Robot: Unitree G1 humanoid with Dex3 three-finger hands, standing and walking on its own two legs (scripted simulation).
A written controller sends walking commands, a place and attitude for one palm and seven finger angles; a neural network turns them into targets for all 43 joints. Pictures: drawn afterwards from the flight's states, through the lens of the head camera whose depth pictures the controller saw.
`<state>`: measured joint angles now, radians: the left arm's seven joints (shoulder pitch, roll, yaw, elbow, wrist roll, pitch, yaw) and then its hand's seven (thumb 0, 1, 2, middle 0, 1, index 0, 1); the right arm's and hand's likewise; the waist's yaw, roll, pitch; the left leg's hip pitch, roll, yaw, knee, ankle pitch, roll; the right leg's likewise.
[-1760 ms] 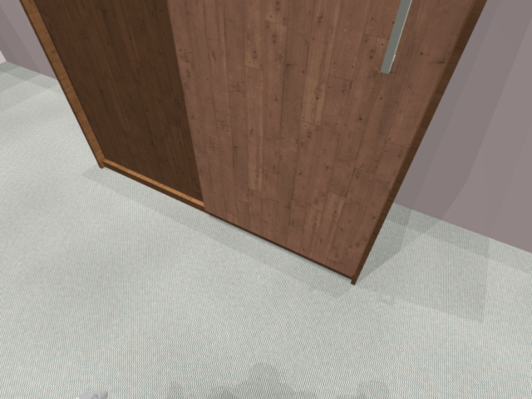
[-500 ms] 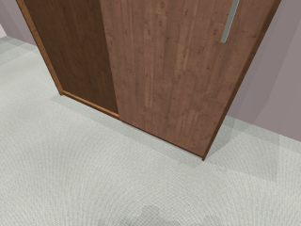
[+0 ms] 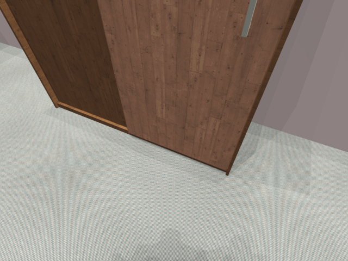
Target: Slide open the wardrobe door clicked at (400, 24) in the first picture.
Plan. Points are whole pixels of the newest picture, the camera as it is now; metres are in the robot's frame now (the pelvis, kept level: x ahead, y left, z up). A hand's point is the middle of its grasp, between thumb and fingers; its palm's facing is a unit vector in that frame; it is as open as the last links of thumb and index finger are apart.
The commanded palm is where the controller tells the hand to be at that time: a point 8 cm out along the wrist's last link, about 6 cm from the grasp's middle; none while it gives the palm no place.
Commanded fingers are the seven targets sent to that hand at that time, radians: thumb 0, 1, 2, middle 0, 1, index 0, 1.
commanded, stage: turn to face it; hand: right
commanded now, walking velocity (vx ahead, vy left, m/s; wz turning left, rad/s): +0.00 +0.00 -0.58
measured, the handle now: out of the picture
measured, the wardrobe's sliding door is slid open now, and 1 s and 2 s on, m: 0.00 0.00 0.00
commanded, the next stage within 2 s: take the last steps up to it in 0.60 s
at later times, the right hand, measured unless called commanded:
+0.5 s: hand out of the picture +0.00 -0.25 -0.17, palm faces +0.23 +0.95 -0.22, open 7.4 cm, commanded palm none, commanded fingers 0.00 -0.90 -0.90 0.20 0.30 0.20 0.30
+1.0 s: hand out of the picture -0.10 -0.17 -0.19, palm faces +0.40 +0.91 -0.12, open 7.4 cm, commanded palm none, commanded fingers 0.00 -0.90 -0.90 0.20 0.30 0.20 0.30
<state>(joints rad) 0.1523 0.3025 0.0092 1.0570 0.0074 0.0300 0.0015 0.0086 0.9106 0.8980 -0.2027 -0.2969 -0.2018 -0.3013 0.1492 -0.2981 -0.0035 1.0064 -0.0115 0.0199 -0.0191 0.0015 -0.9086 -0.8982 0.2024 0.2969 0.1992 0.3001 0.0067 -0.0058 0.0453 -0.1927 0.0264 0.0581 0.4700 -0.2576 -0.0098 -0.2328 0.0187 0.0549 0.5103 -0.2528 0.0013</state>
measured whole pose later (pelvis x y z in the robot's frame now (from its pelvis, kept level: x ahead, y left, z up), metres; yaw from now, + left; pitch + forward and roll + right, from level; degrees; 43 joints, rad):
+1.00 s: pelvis +0.00 -0.03 -0.01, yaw -19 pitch +0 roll +2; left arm 0.24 0.18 0.05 1.04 0.02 0.00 0.00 0.01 0.91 0.90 -0.20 -0.30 -0.20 -0.30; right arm 0.42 -0.15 -0.03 1.07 -0.03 -0.01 0.00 0.00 -0.91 -0.90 0.20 0.30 0.20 0.30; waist -0.03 0.02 -0.01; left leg -0.15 0.01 0.07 0.51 -0.36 -0.01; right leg -0.24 -0.07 -0.08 0.57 -0.34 0.01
